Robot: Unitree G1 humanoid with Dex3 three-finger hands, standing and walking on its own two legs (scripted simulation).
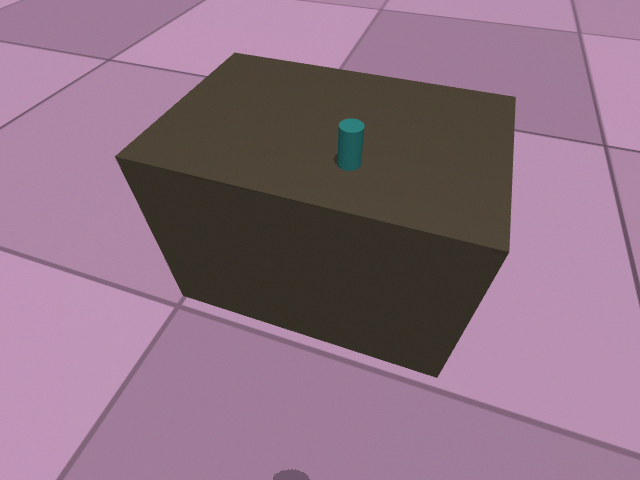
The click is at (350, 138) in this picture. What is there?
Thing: squat round
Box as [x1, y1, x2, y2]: [337, 118, 364, 170]
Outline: 352,118 342,120 339,123 337,163 341,168 346,170 352,170 357,168 360,165 364,125 361,121
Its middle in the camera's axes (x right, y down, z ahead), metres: +0.07 -0.23 +0.93
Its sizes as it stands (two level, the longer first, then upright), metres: 0.060 0.060 0.109
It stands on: a support 0.65 m high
